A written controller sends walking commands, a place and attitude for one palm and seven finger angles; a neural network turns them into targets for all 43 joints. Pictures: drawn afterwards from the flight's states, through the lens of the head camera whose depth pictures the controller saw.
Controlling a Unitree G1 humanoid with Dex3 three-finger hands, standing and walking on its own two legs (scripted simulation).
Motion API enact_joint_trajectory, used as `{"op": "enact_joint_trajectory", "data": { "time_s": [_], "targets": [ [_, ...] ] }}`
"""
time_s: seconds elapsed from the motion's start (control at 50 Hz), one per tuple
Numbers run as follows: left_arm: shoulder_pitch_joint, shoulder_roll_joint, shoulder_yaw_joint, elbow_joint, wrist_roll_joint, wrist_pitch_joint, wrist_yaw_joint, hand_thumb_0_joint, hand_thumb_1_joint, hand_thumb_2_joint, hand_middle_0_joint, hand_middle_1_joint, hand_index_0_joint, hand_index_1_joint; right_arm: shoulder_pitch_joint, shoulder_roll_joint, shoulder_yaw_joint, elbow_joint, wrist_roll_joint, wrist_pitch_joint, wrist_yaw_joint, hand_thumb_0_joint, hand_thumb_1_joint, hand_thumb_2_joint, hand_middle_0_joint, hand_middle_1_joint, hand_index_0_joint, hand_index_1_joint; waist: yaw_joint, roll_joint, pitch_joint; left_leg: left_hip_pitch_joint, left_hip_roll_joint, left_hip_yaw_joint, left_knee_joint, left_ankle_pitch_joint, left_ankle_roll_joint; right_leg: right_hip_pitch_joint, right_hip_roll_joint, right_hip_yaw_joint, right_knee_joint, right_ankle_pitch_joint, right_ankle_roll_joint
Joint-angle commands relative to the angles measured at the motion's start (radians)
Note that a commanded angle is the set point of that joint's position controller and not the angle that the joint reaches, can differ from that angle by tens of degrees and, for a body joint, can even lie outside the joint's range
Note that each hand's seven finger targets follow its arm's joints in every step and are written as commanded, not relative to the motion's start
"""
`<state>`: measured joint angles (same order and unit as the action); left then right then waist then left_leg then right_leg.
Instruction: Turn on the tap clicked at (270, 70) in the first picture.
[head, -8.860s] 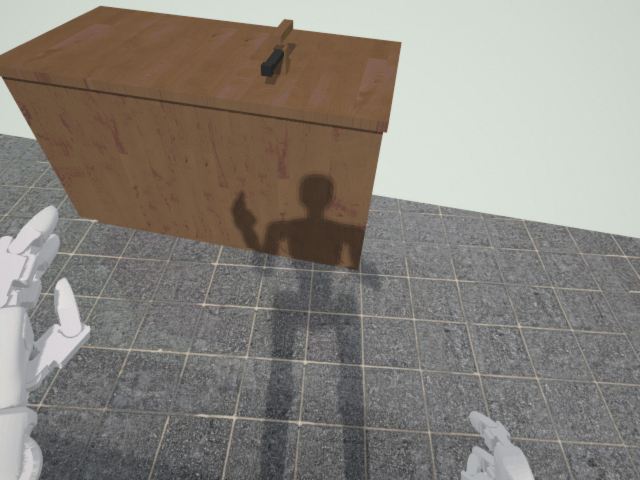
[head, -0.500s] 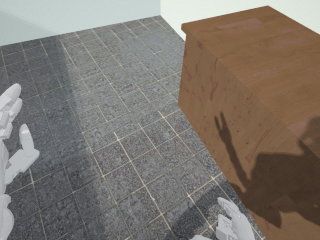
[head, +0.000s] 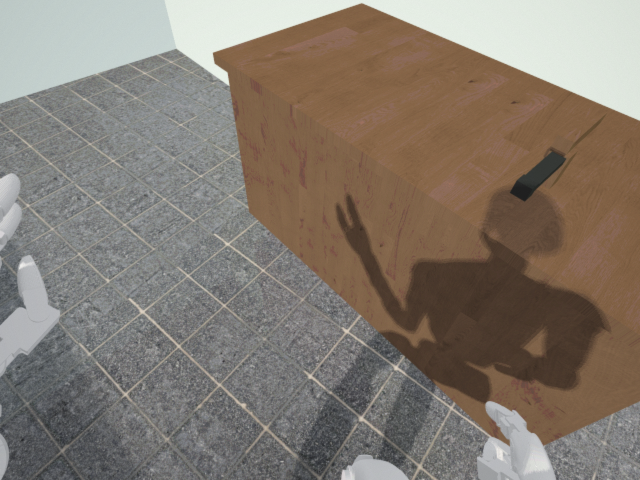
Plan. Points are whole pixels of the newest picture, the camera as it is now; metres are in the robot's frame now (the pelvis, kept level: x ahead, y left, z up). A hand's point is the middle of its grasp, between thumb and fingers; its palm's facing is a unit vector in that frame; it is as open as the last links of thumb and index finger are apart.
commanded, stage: turn to face it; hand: left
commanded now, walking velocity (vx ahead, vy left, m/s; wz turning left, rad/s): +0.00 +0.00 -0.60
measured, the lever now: (524, 187) +0.57 -0.29 +0.04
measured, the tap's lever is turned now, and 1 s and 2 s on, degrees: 0 0 0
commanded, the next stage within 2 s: take the last steps up to it in 1.66 s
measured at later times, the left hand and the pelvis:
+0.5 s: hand (236, 313) +0.22 +0.10 +0.18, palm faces +0.08 -0.86 -0.50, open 7.4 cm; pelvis -0.06 -0.06 +0.01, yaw -18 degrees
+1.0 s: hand (386, 364) +0.19 -0.03 +0.17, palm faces -0.20 -0.84 -0.50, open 7.4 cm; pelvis -0.13 -0.07 +0.00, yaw -36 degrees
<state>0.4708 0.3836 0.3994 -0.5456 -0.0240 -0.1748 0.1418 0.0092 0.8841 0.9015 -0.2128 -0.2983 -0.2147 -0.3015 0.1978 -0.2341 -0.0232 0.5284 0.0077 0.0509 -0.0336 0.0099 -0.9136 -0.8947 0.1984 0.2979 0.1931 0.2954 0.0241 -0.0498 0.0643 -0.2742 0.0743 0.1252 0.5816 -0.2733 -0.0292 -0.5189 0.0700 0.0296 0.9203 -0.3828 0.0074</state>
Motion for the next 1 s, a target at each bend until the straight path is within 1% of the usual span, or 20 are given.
{"op": "enact_joint_trajectory", "data": {
  "time_s": [0.0,0.08,0.14,0.16,0.18,0.2,0.24,0.28,0.46,0.54,0.58,0.62,0.66,0.72,0.82,0.84,0.86,0.88,0.92,0.98],
  "targets": [
    [-0.128,0.118,0.023,-0.214,0.002,-0.068,0.013,0.000,0.900,0.900,-0.200,-0.300,-0.200,-0.300,-0.083,-0.093,-0.029,-0.143,0.015,-0.081,0.009,0.000,-0.900,-0.900,0.200,0.300,0.200,0.300,-0.003,0.303,-0.015,-0.035,0.323,-0.123,-0.284,0.023,0.147,-0.032,-0.118,-0.044,0.201,-0.074,0.047],
    [-0.144,0.132,0.031,-0.207,-0.005,-0.069,0.019,0.000,0.900,0.900,-0.200,-0.300,-0.200,-0.300,-0.031,-0.104,-0.029,-0.141,0.011,-0.127,0.020,0.000,-0.900,-0.900,0.200,0.300,0.200,0.300,-0.014,0.308,-0.073,0.051,0.298,-0.030,-0.183,0.249,0.089,0.138,-0.084,-0.148,-0.168,-0.081,0.054],
    [-0.126,0.144,0.056,-0.178,-0.007,-0.059,0.016,0.000,0.900,0.900,-0.200,-0.300,-0.200,-0.300,-0.016,-0.098,-0.025,-0.144,0.011,-0.140,0.030,0.000,-0.900,-0.900,0.200,0.300,0.200,0.300,-0.009,0.266,-0.131,0.036,0.247,0.025,0.011,0.247,0.028,0.325,-0.065,-0.161,-0.438,0.131,0.030],
    [-0.130,0.182,0.084,-0.169,-0.002,-0.063,0.020,0.000,0.900,0.900,-0.200,-0.300,-0.200,-0.300,-0.010,-0.083,-0.022,-0.140,0.014,-0.138,0.031,0.000,-0.900,-0.900,0.200,0.300,0.200,0.300,-0.014,0.112,-0.152,-0.016,0.186,0.058,0.160,0.133,-0.007,0.384,-0.153,-0.039,-0.500,0.322,-0.019],
    [-0.107,0.242,0.140,-0.159,-0.004,-0.071,0.032,0.000,0.900,0.900,-0.200,-0.300,-0.200,-0.300,-0.042,-0.046,-0.007,-0.156,0.011,-0.131,0.025,0.000,-0.900,-0.900,0.200,0.300,0.200,0.300,0.001,-0.147,-0.168,-0.223,0.064,0.062,0.356,-0.223,-0.051,0.496,-0.320,0.250,-0.500,0.743,-0.120],
    [-0.062,0.230,0.152,-0.133,-0.037,-0.052,0.030,0.000,0.900,0.900,-0.200,-0.300,-0.200,-0.300,-0.077,-0.056,-0.019,-0.172,0.022,-0.120,0.019,0.000,-0.900,-0.900,0.200,0.300,0.200,0.300,0.024,-0.288,-0.213,-0.276,0.013,-0.060,0.525,-0.330,-0.055,0.447,-0.377,0.409,-0.540,0.771,-0.157],
    [0.036,0.224,0.174,-0.186,-0.049,-0.053,0.032,0.000,0.900,0.900,-0.200,-0.300,-0.200,-0.300,-0.094,-0.026,0.007,-0.157,0.013,-0.077,0.025,0.000,-0.900,-0.900,0.200,0.300,0.200,0.300,0.007,-0.103,-0.247,-0.344,0.039,-0.161,0.629,-0.233,-0.059,0.536,-0.369,0.360,-0.485,0.710,-0.199],
    [0.047,0.201,0.168,-0.229,-0.049,-0.066,0.036,0.000,0.900,0.900,-0.200,-0.300,-0.200,-0.300,-0.114,-0.027,0.012,-0.146,0.011,-0.047,0.022,0.000,-0.900,-0.900,0.200,0.300,0.200,0.300,-0.007,-0.044,-0.249,-0.313,0.032,-0.145,0.575,-0.183,-0.067,0.515,-0.330,0.268,-0.494,0.691,-0.187],
    [0.045,0.178,0.116,-0.173,-0.042,-0.050,0.037,0.000,0.900,0.900,-0.200,-0.300,-0.200,-0.300,-0.114,-0.082,-0.013,-0.152,0.011,-0.006,0.005,0.000,-0.900,-0.900,0.200,0.300,0.200,0.300,0.016,-0.056,-0.204,-0.099,-0.033,-0.105,0.168,-0.192,-0.031,0.311,-0.281,0.374,-0.628,0.206,-0.184],
    [-0.015,0.184,0.090,-0.209,-0.031,-0.052,0.031,0.000,0.900,0.900,-0.200,-0.300,-0.200,-0.300,-0.084,-0.094,-0.017,-0.155,0.012,-0.002,0.006,0.000,-0.900,-0.900,0.200,0.300,0.200,0.300,0.000,-0.009,-0.207,0.083,-0.033,-0.096,-0.089,-0.128,-0.001,0.227,-0.231,0.385,-0.608,0.130,-0.123],
    [-0.066,0.188,0.085,-0.243,-0.027,-0.067,0.022,0.000,0.900,0.900,-0.200,-0.300,-0.200,-0.300,-0.071,-0.117,-0.028,-0.164,0.005,-0.011,0.002,0.000,-0.900,-0.900,0.200,0.300,0.200,0.300,-0.012,0.103,-0.171,0.198,0.094,-0.199,-0.241,-0.139,0.068,0.069,-0.129,0.317,-0.483,0.036,-0.052],
    [-0.112,0.240,0.132,-0.290,-0.010,-0.079,0.020,0.000,0.900,0.900,-0.200,-0.300,-0.200,-0.300,-0.100,-0.102,-0.025,-0.174,0.010,-0.036,-0.008,0.000,-0.900,-0.900,0.200,0.300,0.200,0.300,0.011,0.385,-0.146,0.146,0.345,-0.348,-0.353,-0.068,0.174,-0.050,-0.012,0.070,-0.001,-0.089,0.012],
    [-0.074,0.168,0.079,-0.228,-0.006,-0.074,0.013,0.000,0.900,0.900,-0.200,-0.300,-0.200,-0.300,-0.080,-0.082,-0.026,-0.171,0.002,-0.059,-0.004,0.000,-0.900,-0.900,0.200,0.300,0.200,0.300,-0.003,0.313,-0.042,-0.005,0.344,-0.269,-0.321,0.078,0.200,-0.042,-0.077,0.031,0.221,-0.070,0.028],
    [-0.109,0.135,0.031,-0.223,-0.009,-0.063,0.010,0.000,0.900,0.900,-0.200,-0.300,-0.200,-0.300,-0.048,-0.100,-0.025,-0.156,0.018,-0.089,0.013,0.000,-0.900,-0.900,0.200,0.300,0.200,0.300,-0.004,0.288,-0.048,0.095,0.270,-0.040,-0.203,0.381,0.108,0.026,-0.090,-0.085,-0.061,-0.057,0.043],
    [-0.115,0.167,0.066,-0.167,-0.001,-0.048,0.012,0.000,0.900,0.900,-0.200,-0.300,-0.200,-0.300,-0.035,-0.121,-0.026,-0.147,0.006,-0.117,0.025,0.000,-0.900,-0.900,0.200,0.300,0.200,0.300,-0.010,0.267,-0.108,0.068,0.249,0.009,0.005,0.401,0.034,0.311,-0.056,-0.154,-0.414,0.143,0.027],
    [-0.122,0.169,0.065,-0.174,-0.001,-0.050,0.013,0.000,0.900,0.900,-0.200,-0.300,-0.200,-0.300,-0.038,-0.104,-0.019,-0.153,0.013,-0.113,0.031,0.000,-0.900,-0.900,0.200,0.300,0.200,0.300,-0.009,0.164,-0.133,-0.008,0.210,0.024,0.137,0.298,0.010,0.403,-0.124,-0.070,-0.464,0.312,-0.012],
    [-0.116,0.215,0.103,-0.175,0.000,-0.059,0.023,0.000,0.900,0.900,-0.200,-0.300,-0.200,-0.300,-0.042,-0.076,-0.011,-0.161,0.015,-0.107,0.030,0.000,-0.900,-0.900,0.200,0.300,0.200,0.300,-0.007,-0.062,-0.170,-0.157,0.098,0.057,0.334,0.035,-0.037,0.512,-0.272,0.175,-0.470,0.683,-0.102],
    [-0.072,0.226,0.141,-0.155,-0.027,-0.051,0.027,0.000,0.900,0.900,-0.200,-0.300,-0.200,-0.300,-0.067,-0.070,-0.015,-0.180,0.022,-0.098,0.028,0.000,-0.900,-0.900,0.200,0.300,0.200,0.300,0.016,-0.237,-0.221,-0.263,0.008,-0.033,0.501,-0.330,-0.056,0.499,-0.382,0.406,-0.529,0.781,-0.164],
    [0.045,0.256,0.199,-0.188,-0.044,-0.052,0.033,0.000,0.900,0.900,-0.200,-0.300,-0.200,-0.300,-0.107,-0.050,-0.001,-0.162,0.011,-0.064,0.026,0.000,-0.900,-0.900,0.200,0.300,0.200,0.300,0.017,-0.087,-0.229,-0.313,0.035,-0.169,0.631,-0.267,-0.055,0.483,-0.380,0.416,-0.530,0.561,-0.186],
    [0.064,0.210,0.177,-0.262,-0.052,-0.071,0.036,0.000,0.900,0.900,-0.200,-0.300,-0.200,-0.300,-0.122,-0.039,0.008,-0.134,0.002,-0.024,0.028,0.000,-0.900,-0.900,0.200,0.300,0.200,0.300,-0.006,-0.010,-0.246,-0.280,0.026,-0.148,0.564,-0.165,-0.062,0.445,-0.318,0.284,-0.550,0.431,-0.181]
  ]
}}
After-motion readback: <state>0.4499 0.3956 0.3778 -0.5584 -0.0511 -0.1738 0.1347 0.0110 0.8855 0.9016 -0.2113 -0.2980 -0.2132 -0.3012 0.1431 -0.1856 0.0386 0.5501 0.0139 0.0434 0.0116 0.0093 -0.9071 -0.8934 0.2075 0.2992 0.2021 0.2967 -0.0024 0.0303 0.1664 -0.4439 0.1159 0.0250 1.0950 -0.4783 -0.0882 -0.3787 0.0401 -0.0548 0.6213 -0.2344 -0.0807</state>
